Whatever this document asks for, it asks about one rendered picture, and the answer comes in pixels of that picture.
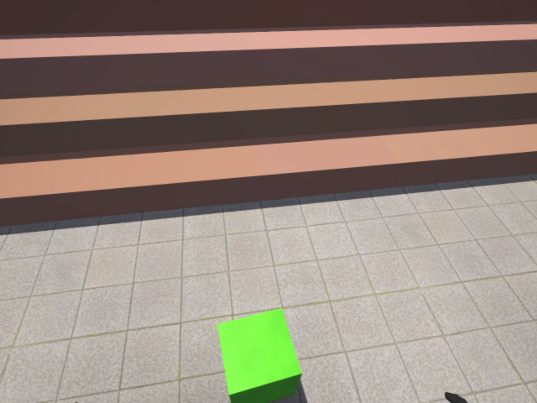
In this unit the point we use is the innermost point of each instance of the carton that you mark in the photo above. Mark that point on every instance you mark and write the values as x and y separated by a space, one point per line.
259 357

